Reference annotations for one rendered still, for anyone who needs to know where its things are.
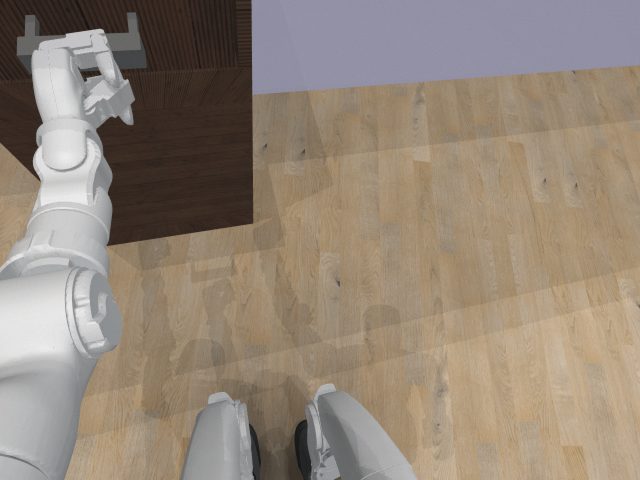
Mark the left robot shin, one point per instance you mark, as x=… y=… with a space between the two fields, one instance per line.
x=246 y=465

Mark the robot left hand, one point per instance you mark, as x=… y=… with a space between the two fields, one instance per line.
x=60 y=90

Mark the left robot upper arm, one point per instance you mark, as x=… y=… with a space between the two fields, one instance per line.
x=54 y=326

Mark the drawer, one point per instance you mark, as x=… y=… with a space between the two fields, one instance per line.
x=176 y=34

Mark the handle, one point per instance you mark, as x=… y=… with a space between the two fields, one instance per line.
x=127 y=48

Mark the right robot shin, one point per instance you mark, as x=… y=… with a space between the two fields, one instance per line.
x=324 y=466

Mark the robot left forearm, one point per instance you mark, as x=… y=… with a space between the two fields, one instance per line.
x=71 y=220

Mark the robot shin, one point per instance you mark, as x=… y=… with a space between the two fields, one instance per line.
x=246 y=465
x=324 y=466

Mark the cabinet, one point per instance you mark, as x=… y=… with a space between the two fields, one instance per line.
x=186 y=164

